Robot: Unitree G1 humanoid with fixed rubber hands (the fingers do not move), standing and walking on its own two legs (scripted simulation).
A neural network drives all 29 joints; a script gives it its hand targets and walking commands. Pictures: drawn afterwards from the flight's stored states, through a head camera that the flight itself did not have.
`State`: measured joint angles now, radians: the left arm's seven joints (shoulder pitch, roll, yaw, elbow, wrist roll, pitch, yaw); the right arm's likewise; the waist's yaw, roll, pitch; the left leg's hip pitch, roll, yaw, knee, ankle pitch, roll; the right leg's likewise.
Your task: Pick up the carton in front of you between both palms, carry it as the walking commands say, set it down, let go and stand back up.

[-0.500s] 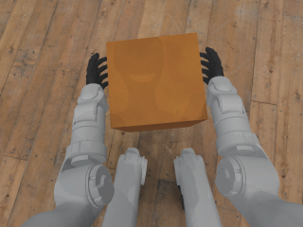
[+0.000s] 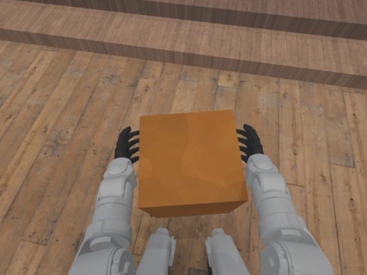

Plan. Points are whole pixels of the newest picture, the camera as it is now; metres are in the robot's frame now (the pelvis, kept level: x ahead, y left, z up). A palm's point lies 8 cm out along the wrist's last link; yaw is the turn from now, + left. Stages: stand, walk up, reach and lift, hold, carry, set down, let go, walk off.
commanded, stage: reach and lift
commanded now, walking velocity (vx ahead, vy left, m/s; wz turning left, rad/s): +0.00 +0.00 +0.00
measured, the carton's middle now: (189, 170) +0.38 +0.01 -0.11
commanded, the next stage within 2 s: hold in 1.66 s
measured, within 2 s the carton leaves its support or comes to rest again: neither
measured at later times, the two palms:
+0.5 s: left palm (102, 141) +0.35 +0.15 +0.11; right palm (284, 142) +0.35 -0.15 +0.11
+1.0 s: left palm (87, 131) +0.34 +0.15 +0.17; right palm (304, 137) +0.33 -0.15 +0.17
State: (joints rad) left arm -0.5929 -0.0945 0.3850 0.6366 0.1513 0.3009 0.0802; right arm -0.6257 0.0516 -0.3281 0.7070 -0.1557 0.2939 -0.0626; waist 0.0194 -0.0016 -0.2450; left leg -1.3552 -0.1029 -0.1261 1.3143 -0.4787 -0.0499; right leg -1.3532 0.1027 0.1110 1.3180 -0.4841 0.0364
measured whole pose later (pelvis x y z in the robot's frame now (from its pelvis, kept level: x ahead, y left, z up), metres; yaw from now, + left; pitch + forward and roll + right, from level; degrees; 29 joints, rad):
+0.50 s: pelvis +0.06 +0.00 +0.12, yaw +0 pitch +10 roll +0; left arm -0.26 -0.15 0.28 0.48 0.18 0.38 0.05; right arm -0.26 0.13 -0.25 0.50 -0.17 0.38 -0.05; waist 0.01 0.00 -0.16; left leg -0.51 -0.06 -0.15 0.65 -0.31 -0.02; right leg -0.51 0.07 0.14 0.64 -0.31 0.01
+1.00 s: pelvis +0.04 +0.01 +0.14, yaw -1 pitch -3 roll +0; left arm -0.33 -0.17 0.31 0.40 0.30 0.61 0.00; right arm -0.31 0.16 -0.30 0.40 -0.29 0.61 0.01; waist 0.01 0.00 -0.02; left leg -0.19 -0.05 -0.14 0.47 -0.22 -0.01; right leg -0.19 0.05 0.15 0.47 -0.22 0.02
